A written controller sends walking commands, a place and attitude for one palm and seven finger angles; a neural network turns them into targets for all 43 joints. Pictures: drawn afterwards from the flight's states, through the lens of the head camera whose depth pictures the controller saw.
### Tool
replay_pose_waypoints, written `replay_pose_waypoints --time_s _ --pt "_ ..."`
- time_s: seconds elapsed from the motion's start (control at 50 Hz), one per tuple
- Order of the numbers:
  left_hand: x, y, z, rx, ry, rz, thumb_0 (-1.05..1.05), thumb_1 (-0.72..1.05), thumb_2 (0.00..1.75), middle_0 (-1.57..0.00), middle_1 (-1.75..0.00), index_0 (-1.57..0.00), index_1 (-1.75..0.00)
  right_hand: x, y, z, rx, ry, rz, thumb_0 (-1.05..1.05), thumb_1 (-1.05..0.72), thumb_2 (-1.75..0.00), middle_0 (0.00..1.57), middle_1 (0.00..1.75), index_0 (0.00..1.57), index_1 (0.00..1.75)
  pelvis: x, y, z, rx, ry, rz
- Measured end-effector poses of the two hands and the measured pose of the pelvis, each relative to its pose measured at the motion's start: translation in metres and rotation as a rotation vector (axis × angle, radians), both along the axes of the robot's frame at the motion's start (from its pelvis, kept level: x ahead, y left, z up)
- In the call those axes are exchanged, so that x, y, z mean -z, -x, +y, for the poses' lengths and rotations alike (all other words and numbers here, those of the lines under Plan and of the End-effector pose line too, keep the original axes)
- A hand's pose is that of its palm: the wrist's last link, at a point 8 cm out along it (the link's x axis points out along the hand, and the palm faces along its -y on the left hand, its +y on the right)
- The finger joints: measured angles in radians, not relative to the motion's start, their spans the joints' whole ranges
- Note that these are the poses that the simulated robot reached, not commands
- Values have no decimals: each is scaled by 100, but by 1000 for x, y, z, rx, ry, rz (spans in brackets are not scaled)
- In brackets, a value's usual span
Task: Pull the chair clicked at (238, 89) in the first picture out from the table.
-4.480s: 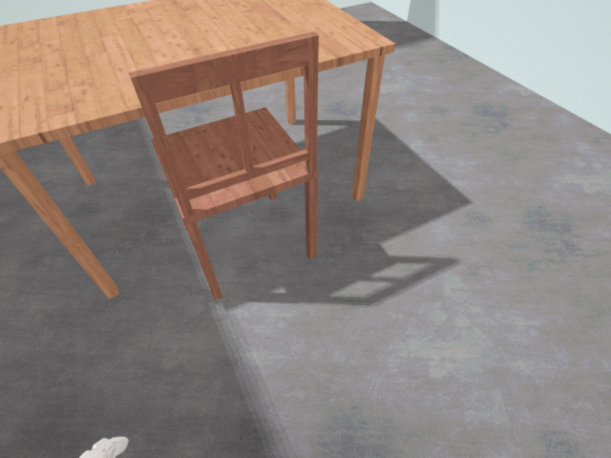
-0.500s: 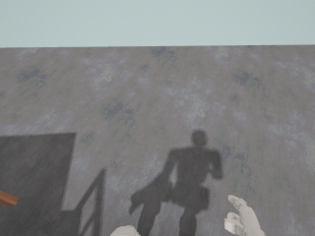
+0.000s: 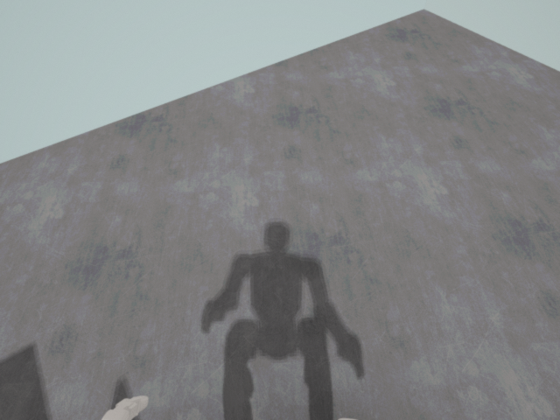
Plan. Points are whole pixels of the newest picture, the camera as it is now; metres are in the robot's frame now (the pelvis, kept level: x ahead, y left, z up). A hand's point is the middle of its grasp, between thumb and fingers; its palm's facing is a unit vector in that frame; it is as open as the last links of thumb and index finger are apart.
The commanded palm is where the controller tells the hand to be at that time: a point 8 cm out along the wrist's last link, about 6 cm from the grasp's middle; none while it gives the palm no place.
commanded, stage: walk to a spot facing it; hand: left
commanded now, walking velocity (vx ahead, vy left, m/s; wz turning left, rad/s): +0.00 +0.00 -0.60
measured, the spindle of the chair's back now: out of the picture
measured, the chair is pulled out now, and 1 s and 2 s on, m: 0.00 0.00 0.00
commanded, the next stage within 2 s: turn to face it in 1.00 s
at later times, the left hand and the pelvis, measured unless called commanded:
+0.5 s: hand out of the picture +0.09 +0.16 -0.15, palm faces -0.14 -0.96 -0.22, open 7.4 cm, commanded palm none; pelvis +0.01 -0.02 +0.01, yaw -15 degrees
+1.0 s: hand (237, 335) +0.28 +0.09 -0.16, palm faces -0.55 -0.80 -0.23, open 7.4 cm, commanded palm none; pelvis +0.09 -0.03 +0.00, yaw -35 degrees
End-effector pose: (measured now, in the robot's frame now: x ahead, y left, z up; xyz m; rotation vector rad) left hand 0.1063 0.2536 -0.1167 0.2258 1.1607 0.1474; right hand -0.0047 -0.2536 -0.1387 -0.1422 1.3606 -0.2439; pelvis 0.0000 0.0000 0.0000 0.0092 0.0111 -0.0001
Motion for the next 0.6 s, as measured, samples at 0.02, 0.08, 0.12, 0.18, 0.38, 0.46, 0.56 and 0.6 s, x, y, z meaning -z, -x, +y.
replay_pose_waypoints --time_s 0.02,0.08,0.12,0.18,0.38,0.46,0.56,0.6 --pt "0 -10 -8 26 -11 -21 0 91 90 -20 -30 -19 -30 7 7 -6 19 -10 9 1 -90 -90 20 30 20 30 5 -2 -6 12 -8 2" --pt "-5 -30 -29 80 -34 -66 0 91 90 -20 -30 -20 -30 19 19 -19 61 -30 45 1 -91 -90 20 30 20 30 9 -3 -18 42 -1 -1" --pt "-12 -34 -39 91 -41 -76 0 91 90 -20 -30 -20 -30 18 17 -23 77 -36 43 1 -91 -90 20 30 20 30 4 -3 -24 61 -8 -5" --pt "-17 -34 -50 102 -43 -67 0 91 90 -21 -30 -20 -30 12 5 -28 95 -43 -6 1 -91 -90 19 30 20 30 -3 -4 -31 97 -15 -9" --pt "-11 -11 -62 139 0 11 0 91 90 -21 -30 -20 -30 -9 -43 -38 114 -13 -187 1 -91 -90 20 30 20 30 -10 -2 -33 205 -12 -9" --pt "-3 5 -51 129 17 61 0 91 90 -21 -30 -20 -30 -20 -59 -37 110 16 -231 1 -91 -90 20 30 20 30 -11 -8 -25 243 -5 -7" --pt "9 19 -26 125 29 150 0 91 90 -21 -30 -20 -30 -37 -81 -29 118 67 -291 1 -91 -90 20 30 20 30 -10 -21 -9 301 1 1" --pt "19 18 -14 135 32 185 1 91 90 -21 -30 -20 -30 -39 -85 -24 129 100 -323 1 -91 -90 20 30 20 30 -4 -29 -1 328 14 6"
